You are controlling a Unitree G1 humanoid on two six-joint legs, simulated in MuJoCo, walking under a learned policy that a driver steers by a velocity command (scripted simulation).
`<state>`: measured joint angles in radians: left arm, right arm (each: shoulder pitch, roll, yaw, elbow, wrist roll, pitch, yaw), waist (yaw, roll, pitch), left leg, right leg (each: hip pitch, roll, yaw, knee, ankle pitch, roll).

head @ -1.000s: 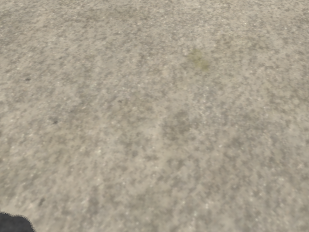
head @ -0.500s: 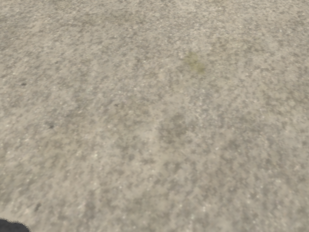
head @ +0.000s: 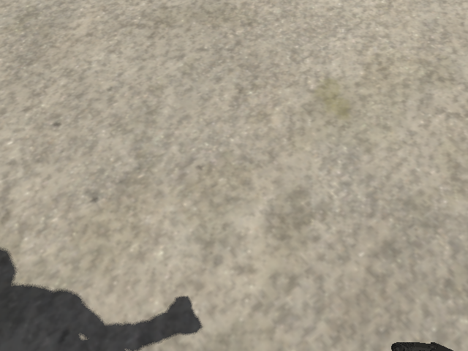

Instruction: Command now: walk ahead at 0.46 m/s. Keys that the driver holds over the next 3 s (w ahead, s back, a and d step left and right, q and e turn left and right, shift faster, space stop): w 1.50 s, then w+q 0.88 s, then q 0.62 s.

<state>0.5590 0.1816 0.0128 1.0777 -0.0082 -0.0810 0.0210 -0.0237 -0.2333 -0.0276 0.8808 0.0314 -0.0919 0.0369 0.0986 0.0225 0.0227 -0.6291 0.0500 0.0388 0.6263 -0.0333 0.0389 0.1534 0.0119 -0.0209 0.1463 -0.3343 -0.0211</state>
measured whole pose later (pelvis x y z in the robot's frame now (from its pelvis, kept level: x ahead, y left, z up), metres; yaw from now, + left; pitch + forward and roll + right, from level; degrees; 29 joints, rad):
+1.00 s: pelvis +0.57 -0.03 +0.01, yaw +0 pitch +1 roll -1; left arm 0.37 0.23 0.05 0.98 0.00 -0.09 0.00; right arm 0.09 -0.26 -0.06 0.91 0.01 -0.08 0.00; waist 0.06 0.04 0.00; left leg -0.68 0.13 -0.04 0.71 0.05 0.01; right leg -0.03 0.07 -0.06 0.19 -0.19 -0.06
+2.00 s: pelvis +1.13 -0.02 +0.01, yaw +13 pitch +0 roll -2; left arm 0.27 0.24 0.08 0.95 0.02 -0.11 0.00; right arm 0.20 -0.29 -0.10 0.88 0.03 -0.03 -0.01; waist 0.03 0.04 0.02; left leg -0.66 0.12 -0.06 1.05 -0.19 0.04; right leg -0.13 0.01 -0.17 0.29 -0.18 -0.03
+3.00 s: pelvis +1.51 +0.17 +0.00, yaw +49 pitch +2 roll -1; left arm 0.09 0.26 0.06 0.76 0.02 -0.01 0.03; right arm 0.19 -0.32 -0.09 0.67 0.02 0.06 -0.03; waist 0.01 0.02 0.08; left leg -0.52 0.04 -0.03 1.00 -0.42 -0.07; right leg -0.34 -0.03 -0.10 0.41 -0.09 -0.04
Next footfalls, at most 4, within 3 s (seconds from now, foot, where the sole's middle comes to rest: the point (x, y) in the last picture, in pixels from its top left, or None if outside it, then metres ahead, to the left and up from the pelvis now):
0.10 left None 0.24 0.12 -0.77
0.64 right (312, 323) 0.56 -0.11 -0.77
1.18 left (239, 224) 0.87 0.12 -0.77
1.74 right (310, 158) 1.18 -0.11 -0.77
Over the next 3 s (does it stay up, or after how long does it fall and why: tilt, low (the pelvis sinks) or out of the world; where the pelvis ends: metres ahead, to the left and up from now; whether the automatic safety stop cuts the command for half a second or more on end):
stays up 1.51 0.17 0.00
